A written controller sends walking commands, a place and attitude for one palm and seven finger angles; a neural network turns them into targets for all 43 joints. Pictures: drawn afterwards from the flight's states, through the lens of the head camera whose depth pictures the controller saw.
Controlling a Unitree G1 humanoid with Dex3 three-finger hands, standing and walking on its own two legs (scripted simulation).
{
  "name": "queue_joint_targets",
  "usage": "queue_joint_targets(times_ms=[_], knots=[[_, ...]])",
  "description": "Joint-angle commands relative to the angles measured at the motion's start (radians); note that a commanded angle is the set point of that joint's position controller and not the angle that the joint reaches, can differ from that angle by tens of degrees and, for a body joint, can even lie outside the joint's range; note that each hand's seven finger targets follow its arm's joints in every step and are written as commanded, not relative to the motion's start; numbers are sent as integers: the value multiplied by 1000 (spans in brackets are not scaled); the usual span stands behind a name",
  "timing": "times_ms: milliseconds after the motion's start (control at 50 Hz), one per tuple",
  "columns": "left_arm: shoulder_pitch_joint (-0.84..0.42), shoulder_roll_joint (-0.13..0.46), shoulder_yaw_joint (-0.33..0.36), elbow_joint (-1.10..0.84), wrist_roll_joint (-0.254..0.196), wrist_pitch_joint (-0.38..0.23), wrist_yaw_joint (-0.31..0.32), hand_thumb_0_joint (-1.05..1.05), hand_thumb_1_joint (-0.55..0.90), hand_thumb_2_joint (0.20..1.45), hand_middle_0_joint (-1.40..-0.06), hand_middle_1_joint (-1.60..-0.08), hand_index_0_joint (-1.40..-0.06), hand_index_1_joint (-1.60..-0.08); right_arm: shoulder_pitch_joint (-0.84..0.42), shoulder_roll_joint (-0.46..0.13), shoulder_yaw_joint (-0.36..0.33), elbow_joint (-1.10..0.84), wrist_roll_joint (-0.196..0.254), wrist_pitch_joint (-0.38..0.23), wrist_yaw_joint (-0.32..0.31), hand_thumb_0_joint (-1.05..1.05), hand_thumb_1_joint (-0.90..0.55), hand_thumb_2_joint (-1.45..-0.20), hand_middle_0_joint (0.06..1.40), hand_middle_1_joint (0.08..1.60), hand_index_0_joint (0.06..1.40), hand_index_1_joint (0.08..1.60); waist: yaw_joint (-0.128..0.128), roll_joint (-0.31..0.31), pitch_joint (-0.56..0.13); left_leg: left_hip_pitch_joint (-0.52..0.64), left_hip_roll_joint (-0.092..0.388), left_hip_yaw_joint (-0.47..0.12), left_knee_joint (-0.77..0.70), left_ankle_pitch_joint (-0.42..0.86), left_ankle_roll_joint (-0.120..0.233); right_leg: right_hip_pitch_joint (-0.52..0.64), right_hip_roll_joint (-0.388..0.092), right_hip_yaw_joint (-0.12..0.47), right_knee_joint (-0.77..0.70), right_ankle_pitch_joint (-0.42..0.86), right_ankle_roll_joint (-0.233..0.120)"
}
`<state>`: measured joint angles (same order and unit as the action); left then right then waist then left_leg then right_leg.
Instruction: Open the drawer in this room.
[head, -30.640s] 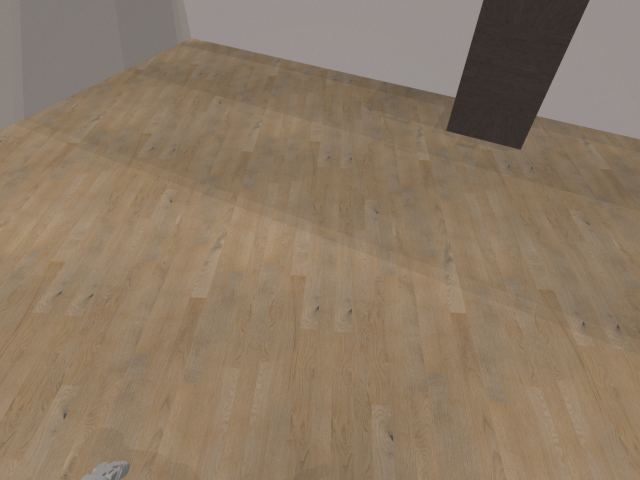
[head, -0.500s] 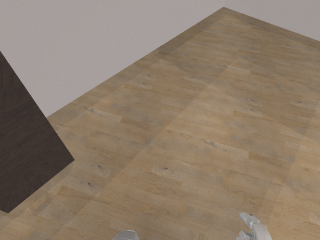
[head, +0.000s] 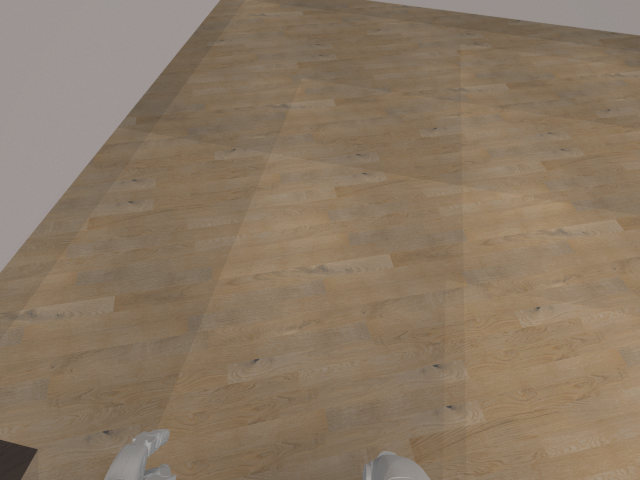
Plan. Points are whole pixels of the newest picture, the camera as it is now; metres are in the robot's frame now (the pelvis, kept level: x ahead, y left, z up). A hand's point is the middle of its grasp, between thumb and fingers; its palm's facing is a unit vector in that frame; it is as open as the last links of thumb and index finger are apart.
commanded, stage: walk to a spot facing it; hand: left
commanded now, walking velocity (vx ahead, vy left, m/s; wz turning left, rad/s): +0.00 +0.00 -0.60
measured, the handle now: out of the picture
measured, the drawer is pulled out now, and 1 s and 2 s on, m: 0.00 0.00 0.00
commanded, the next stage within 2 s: turn to face it in 0.10 s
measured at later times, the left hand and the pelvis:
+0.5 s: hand (197, 469) +0.15 +0.18 -0.17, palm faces -0.02 -0.98 -0.17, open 7.4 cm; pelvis +0.06 +0.00 -0.01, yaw -3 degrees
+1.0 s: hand out of the picture +0.11 +0.21 -0.15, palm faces +0.19 -0.94 -0.27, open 7.4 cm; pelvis +0.02 -0.02 +0.01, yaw +11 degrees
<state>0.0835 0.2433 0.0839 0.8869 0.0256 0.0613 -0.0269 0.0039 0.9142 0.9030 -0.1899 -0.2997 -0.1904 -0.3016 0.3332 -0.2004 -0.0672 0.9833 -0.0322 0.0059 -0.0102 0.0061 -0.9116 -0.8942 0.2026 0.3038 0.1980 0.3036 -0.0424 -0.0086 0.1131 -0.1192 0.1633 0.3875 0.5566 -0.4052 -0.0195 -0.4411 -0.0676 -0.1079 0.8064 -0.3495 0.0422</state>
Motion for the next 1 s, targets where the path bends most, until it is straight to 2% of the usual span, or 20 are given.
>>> queue_joint_targets(times_ms=[0,20,40,60,100,140,200,280,380,420,440,460,480,500,560,620,680,840,940,980], knots=[[158,84,14,-48,-2,-57,6,0,900,900,-200,-300,-200,-300,-12,-196,-48,-77,18,-24,0,0,-900,-900,200,300,200,300,107,128,-204,38,205,-93,201,886,20,280,40,-15,-328,205,-54],[264,198,33,-16,4,-75,18,0,900,900,-200,-300,-200,-300,-11,-150,-34,-110,29,-17,9,0,-900,-900,200,300,200,300,150,-143,-288,-263,105,-73,463,406,-38,579,-161,254,-349,626,-137],[329,296,55,11,-15,-73,33,0,900,900,-200,-300,-200,-300,-57,-95,-19,-157,31,-6,3,0,-900,-900,200,300,200,300,165,-304,-334,-482,-51,-165,739,-263,-88,644,-383,530,-313,1178,-275],[306,273,51,13,-28,-66,46,0,900,900,-200,-300,-200,-300,-80,-115,-18,-161,36,5,-13,0,-900,-900,200,300,200,300,147,-181,-320,-479,-23,-330,766,-259,-66,597,-380,434,-328,1088,-318],[168,215,39,-31,-27,-52,52,0,900,900,-200,-300,-200,-300,-125,-106,-16,-152,26,15,-9,0,-900,-900,200,300,200,300,106,-139,-215,-514,3,-364,749,-118,-69,486,-258,380,-364,788,-258],[86,172,23,-52,-23,-55,51,0,900,900,-200,-300,-200,-300,-108,-114,-20,-130,17,26,-6,0,-900,-900,200,300,200,300,61,-108,-166,-441,-4,-365,681,-19,-77,335,-187,303,-399,693,-202],[77,150,12,-53,-14,-67,46,0,900,900,-200,-300,-200,-300,-46,-100,-13,-95,12,37,-6,0,-900,-900,200,300,200,300,27,-123,-160,-404,-38,-358,629,38,-80,267,-145,252,-428,649,-181],[94,110,-4,-31,-5,-77,48,0,900,900,-200,-300,-200,-300,-40,-81,0,-65,16,33,-4,0,-900,-900,200,300,200,300,18,-141,-164,-355,-71,-368,543,71,-59,229,-127,212,-460,494,-186],[125,103,-14,14,-1,-84,54,0,900,900,-200,-300,-200,-300,-122,-55,16,-62,29,5,4,0,-900,-900,200,300,200,300,55,-170,-128,-241,-106,-338,188,41,-39,252,-164,192,-447,464,-199],[135,111,-11,33,-9,-79,59,0,900,900,-200,-300,-200,-300,-97,-60,15,-45,26,0,4,0,-900,-900,200,300,200,300,45,-148,-125,-169,-113,-330,48,138,-33,258,-175,175,-391,470,-170],[143,106,-10,41,-13,-74,60,0,900,900,-200,-300,-200,-300,-80,-72,13,-35,26,-3,7,0,-900,-900,200,300,200,300,42,-82,-123,-107,-106,-344,-47,240,-26,232,-168,155,-335,424,-138],[172,83,-12,39,-17,-65,61,0,900,900,-200,-300,-200,-300,-45,-112,7,-31,24,-10,10,0,-900,-900,200,300,200,300,36,57,-141,-38,-27,-456,-106,434,9,165,-116,102,-233,288,-88],[202,32,-18,30,-22,-58,62,0,900,900,-200,-300,-200,-300,-30,-177,-6,-40,17,-12,7,0,-900,-900,200,300,200,300,42,273,-132,-10,153,-672,-151,690,108,55,-16,15,-99,15,-17],[164,25,-24,22,-22,-54,64,0,900,900,-200,-300,-200,-300,-17,-198,-15,-39,11,0,4,0,-900,-900,200,300,200,300,23,308,-100,-69,238,-756,-240,722,204,32,29,19,84,-268,0],[79,59,-5,25,-10,-41,55,0,900,900,-200,-300,-200,-300,-52,-166,-9,-45,8,3,-16,0,-900,-900,200,300,200,300,23,249,-49,-143,145,-749,-277,500,207,-43,4,117,275,-174,-2],[96,44,-1,37,-12,-41,45,0,900,900,-200,-300,-200,-300,-77,-164,-17,-59,10,-1,-17,0,-900,-900,200,300,200,300,35,150,-126,-67,72,-665,-256,448,178,-57,11,115,279,-76,14],[82,42,1,32,-12,-40,45,0,900,900,-200,-300,-200,-300,-47,-176,-30,-61,14,-3,-15,0,-900,-900,200,300,200,300,17,107,-183,9,62,-686,-249,441,178,-87,11,120,260,-47,32],[11,57,0,-7,-17,-36,47,0,900,900,-200,-300,-200,-300,-19,-208,-54,-67,9,12,-5,0,-900,-900,200,300,200,300,-15,177,-204,28,45,-820,-238,387,195,-58,36,135,102,-108,44],[73,68,-1,-10,-26,-31,52,0,900,900,-200,-300,-200,-300,-82,-226,-65,-97,4,31,2,0,-900,-900,200,300,200,300,17,206,-185,-145,-8,-879,-249,260,168,152,83,121,-130,-96,15],[179,85,9,12,-30,-31,55,0,900,900,-200,-300,-200,-300,-135,-216,-70,-118,7,39,7,0,-900,-900,200,300,200,300,68,187,-190,-296,-60,-849,-248,123,111,358,87,93,-335,7,-4]])
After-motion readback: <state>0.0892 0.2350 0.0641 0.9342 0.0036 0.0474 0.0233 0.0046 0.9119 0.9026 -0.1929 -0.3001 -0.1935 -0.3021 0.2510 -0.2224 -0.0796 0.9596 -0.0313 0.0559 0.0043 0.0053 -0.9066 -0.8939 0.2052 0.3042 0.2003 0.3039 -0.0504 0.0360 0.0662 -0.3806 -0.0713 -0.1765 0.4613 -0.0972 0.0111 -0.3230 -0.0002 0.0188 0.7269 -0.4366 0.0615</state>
